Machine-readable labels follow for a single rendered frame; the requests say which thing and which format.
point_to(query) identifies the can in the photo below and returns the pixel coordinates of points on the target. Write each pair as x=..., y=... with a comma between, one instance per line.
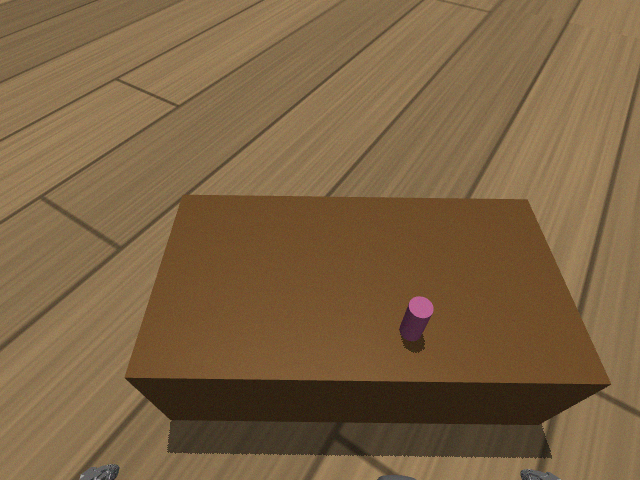
x=416, y=317

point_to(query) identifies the left robot hand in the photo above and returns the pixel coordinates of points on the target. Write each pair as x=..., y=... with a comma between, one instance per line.
x=107, y=472

